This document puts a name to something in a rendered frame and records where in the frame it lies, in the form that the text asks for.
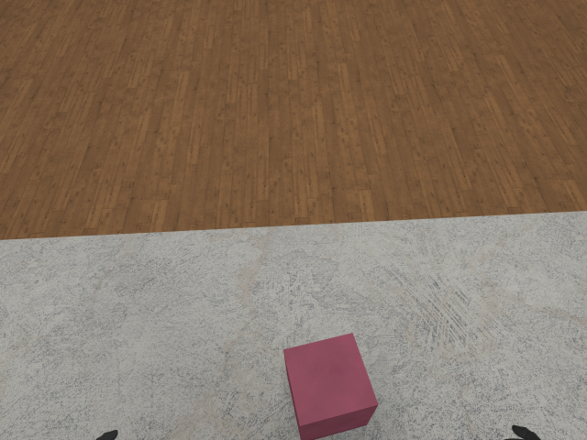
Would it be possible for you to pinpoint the carton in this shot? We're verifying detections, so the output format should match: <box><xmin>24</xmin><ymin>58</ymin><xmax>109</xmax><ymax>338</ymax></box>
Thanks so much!
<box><xmin>283</xmin><ymin>333</ymin><xmax>379</xmax><ymax>440</ymax></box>

